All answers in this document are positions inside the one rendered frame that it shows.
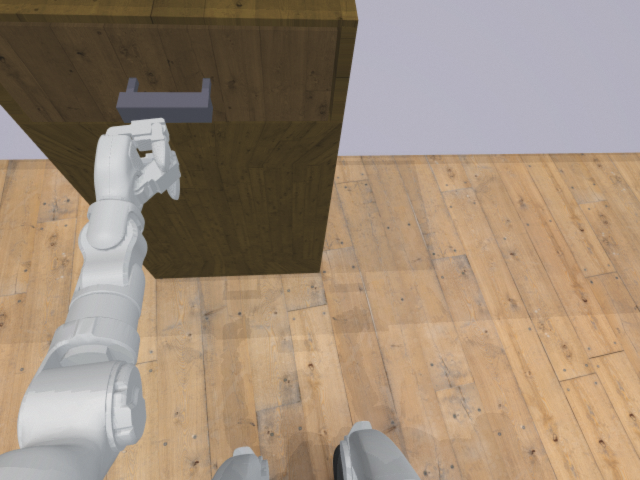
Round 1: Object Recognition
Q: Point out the robot shin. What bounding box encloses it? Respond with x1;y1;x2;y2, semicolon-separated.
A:
343;421;372;478
233;447;255;457

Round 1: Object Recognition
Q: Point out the robot left upper arm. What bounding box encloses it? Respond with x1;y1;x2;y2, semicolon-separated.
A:
0;360;146;480

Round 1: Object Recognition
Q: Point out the left robot hand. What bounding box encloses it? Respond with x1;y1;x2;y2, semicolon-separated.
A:
94;118;181;212

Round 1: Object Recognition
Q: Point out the left robot forearm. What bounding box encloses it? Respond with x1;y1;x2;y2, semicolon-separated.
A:
17;199;147;449

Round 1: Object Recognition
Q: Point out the cabinet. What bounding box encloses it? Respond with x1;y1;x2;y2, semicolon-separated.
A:
0;0;358;279

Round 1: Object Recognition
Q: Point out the left robot shin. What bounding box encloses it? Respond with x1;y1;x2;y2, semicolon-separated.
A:
233;447;255;457

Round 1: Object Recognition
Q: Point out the drawer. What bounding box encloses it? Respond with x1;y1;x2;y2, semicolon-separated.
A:
0;22;338;122

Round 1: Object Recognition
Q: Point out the handle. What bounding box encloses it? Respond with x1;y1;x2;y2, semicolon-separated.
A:
116;78;213;123

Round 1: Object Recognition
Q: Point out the right robot shin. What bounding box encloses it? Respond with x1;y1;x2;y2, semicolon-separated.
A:
343;421;372;478

